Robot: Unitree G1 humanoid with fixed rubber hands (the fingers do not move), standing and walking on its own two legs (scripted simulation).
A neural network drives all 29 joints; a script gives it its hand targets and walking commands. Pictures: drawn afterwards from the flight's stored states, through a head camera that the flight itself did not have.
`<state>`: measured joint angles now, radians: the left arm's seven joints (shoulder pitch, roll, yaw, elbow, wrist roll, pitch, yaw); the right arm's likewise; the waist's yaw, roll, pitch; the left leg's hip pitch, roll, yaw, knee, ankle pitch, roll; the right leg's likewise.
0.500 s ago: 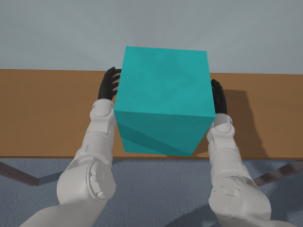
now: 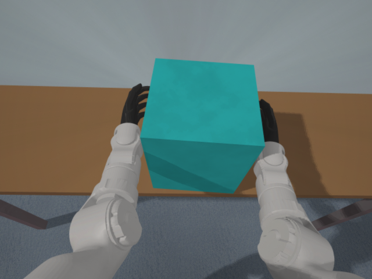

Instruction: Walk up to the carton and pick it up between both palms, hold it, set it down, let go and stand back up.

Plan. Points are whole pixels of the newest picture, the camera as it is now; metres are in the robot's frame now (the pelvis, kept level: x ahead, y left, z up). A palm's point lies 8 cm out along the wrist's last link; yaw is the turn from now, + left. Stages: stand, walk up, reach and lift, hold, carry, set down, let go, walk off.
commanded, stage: reach and lift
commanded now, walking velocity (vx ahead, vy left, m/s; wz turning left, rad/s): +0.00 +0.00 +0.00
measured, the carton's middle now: (198, 132) +0.43 +0.00 +0.01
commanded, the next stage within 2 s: none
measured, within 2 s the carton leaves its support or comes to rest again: leaves its support in 0.28 s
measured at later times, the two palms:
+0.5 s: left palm (134, 126) +0.41 +0.14 +0.06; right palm (275, 143) +0.39 -0.16 +0.06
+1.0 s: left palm (125, 121) +0.40 +0.15 +0.09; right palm (276, 135) +0.38 -0.15 +0.09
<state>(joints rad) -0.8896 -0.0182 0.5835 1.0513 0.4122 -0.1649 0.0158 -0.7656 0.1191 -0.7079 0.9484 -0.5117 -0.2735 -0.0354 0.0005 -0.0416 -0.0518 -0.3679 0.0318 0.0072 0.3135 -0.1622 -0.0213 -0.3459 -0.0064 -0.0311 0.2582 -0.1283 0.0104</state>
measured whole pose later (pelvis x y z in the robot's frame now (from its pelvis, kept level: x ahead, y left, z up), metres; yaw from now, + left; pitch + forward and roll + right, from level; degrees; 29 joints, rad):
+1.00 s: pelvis -0.02 +0.00 +0.00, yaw +0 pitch +8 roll -1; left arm -0.87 0.01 0.43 1.06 0.28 -0.10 0.09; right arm -0.77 0.02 -0.47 1.08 -0.28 -0.26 -0.10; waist 0.00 -0.05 -0.09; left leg -0.30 0.04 0.01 0.30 -0.13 -0.03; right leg -0.27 0.00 -0.04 0.23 -0.09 0.00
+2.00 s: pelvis -0.04 +0.00 +0.00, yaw +1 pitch -6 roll -1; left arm -0.76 -0.01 0.34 0.48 0.28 0.50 0.06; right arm -0.75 -0.03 -0.13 0.78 0.09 0.18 -0.13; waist -0.08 -0.06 0.03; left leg -0.05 0.03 -0.01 0.31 -0.15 -0.02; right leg -0.01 -0.01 -0.06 0.24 -0.12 0.01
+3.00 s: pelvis -0.04 +0.00 +0.00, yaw +2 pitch -7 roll -1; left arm -0.76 -0.01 0.36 0.26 0.31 0.74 0.00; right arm -0.79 -0.08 -0.01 0.61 0.23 0.40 -0.21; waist -0.11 -0.04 0.02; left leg -0.04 0.03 -0.02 0.34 -0.17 -0.02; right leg 0.00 -0.01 -0.06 0.27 -0.14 0.01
